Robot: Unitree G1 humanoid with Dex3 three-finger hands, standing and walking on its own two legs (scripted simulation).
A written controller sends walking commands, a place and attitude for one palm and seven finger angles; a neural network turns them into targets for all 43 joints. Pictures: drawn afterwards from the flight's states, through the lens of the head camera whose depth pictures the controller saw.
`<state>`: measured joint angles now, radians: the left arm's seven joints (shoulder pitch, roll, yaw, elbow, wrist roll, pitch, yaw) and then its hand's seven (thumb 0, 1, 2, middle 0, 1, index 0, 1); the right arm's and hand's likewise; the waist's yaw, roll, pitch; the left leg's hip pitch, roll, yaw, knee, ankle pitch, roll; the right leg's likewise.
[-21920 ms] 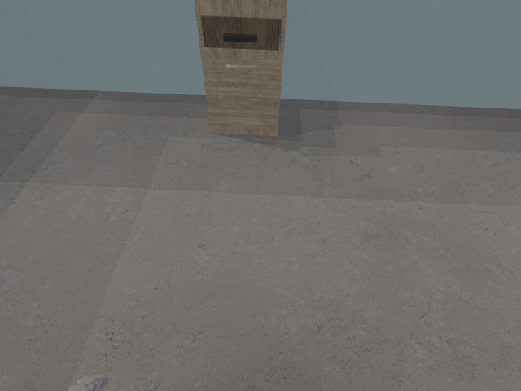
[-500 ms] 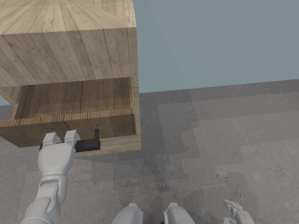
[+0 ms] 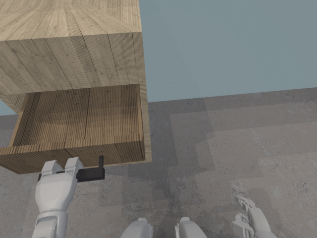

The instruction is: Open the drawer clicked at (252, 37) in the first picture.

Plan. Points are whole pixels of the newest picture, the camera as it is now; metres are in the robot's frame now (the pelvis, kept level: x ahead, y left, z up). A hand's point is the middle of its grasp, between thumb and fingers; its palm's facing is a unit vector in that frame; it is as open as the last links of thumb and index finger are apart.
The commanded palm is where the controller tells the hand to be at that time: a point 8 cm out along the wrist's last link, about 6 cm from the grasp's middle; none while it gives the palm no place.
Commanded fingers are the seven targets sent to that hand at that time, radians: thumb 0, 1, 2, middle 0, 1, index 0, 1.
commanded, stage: pull the drawer open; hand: left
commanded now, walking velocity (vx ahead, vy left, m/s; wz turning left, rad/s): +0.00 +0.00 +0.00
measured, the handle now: (73, 168) +0.29 +0.26 -0.06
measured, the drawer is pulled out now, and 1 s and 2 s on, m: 0.19 0.30 0.30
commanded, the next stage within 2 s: open the thumb to release the handle in 1.08 s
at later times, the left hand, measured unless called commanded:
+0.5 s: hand (63, 219) +0.17 +0.25 -0.07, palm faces -0.13 -0.10 -0.99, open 6.4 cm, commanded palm +0.14 +0.25 -0.02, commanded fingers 0.00 0.90 0.90 -0.40 -1.35 -0.40 -1.35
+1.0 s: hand out of the picture +0.12 +0.24 -0.07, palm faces -0.16 -0.11 -0.98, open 6.5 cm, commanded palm +0.08 +0.24 -0.02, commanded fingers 0.00 0.90 0.90 -0.40 -1.35 -0.40 -1.35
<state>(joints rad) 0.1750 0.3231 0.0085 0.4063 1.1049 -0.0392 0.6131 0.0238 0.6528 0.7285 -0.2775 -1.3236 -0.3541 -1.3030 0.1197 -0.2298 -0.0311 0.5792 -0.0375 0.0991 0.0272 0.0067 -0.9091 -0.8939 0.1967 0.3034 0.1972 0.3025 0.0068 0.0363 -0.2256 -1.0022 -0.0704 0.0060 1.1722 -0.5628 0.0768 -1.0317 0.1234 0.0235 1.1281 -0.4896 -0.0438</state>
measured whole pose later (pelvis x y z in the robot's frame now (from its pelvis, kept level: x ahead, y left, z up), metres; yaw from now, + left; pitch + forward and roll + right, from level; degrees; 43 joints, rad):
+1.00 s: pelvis -0.01 -0.01 -0.02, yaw +1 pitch +23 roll +0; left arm 0.58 0.32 0.06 0.11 1.11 -0.21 0.58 0.03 0.64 0.70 -0.26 -1.31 -0.34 -1.27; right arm 0.07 -0.20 -0.01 0.52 -0.07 0.08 0.03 0.01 -0.91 -0.89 0.20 0.30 0.20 0.30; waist 0.07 0.03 -0.25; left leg -1.08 -0.08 0.01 1.29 -0.61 0.06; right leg -1.12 0.12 0.01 1.27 -0.55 -0.07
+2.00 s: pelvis -0.02 -0.03 -0.03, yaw +2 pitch +23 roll +0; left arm 0.42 0.35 0.07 0.23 1.09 -0.20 0.64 0.00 -0.48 0.30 -0.31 -1.20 -0.32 -1.20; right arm 0.09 -0.24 -0.03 0.57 -0.06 0.05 -0.03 0.01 -0.91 -0.89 0.20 0.30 0.20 0.30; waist 0.07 0.03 -0.24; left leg -1.13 -0.08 -0.02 1.31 -0.58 0.03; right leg -1.17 0.11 -0.03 1.29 -0.52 -0.09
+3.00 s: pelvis -0.01 -0.01 +0.02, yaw +2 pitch +16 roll -1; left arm 0.53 0.34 -0.01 0.09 1.06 -0.10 0.57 0.00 -0.48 0.30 -0.32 -1.20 -0.39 -1.21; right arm 0.13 -0.23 -0.01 0.52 -0.04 0.07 -0.01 0.01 -0.91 -0.89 0.20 0.30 0.20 0.30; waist 0.07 0.06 -0.20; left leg -0.84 -0.08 -0.02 1.08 -0.52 0.06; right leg -0.87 0.11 0.01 1.05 -0.46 -0.06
